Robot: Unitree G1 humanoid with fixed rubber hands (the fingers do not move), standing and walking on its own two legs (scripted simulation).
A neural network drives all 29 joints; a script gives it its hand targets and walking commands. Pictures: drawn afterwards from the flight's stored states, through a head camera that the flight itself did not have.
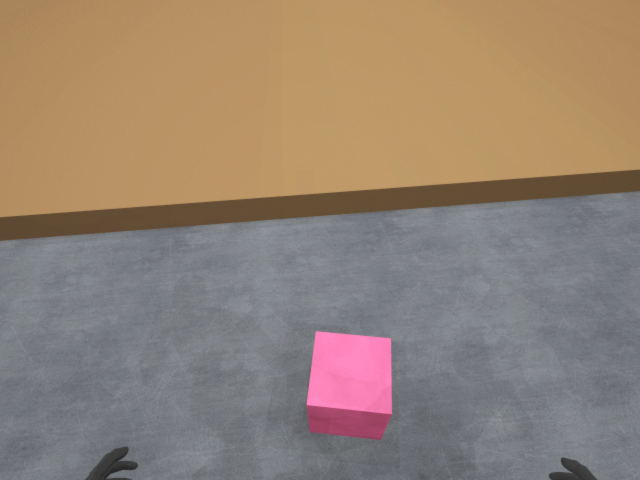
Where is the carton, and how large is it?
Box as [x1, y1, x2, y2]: [307, 331, 391, 439]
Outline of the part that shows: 316,331 307,398 307,412 310,431 380,439 391,414 390,338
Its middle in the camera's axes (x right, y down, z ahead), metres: +0.08 +0.43 +1.12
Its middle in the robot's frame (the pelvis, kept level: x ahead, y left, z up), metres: +0.45 -0.04 -0.66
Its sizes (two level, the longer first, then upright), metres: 0.210 0.200 0.250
